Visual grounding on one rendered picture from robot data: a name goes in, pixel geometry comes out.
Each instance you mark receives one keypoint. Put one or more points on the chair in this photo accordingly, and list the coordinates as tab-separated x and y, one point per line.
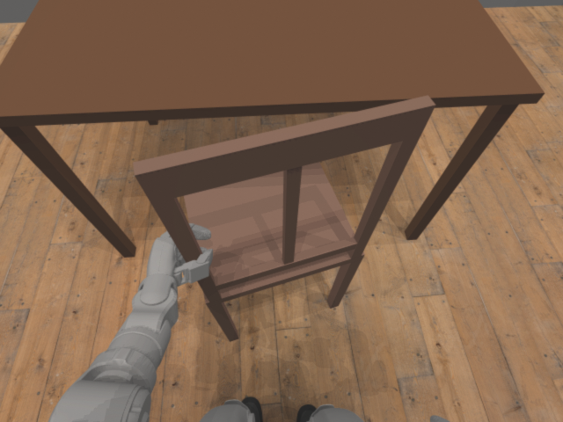
271	210

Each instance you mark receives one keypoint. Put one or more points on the right robot shin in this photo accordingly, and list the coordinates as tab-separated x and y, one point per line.
321	407

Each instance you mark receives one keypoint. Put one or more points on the left robot foot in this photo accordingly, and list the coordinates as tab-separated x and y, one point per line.
254	406

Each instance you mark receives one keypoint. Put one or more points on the table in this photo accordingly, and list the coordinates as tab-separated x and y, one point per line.
96	61

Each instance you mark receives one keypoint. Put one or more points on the left robot forearm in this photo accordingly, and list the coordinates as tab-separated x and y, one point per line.
139	346

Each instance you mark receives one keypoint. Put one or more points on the robot left upper arm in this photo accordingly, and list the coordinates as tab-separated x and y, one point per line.
94	401

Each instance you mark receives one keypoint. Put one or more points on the left robot hand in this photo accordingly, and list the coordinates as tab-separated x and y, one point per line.
165	258

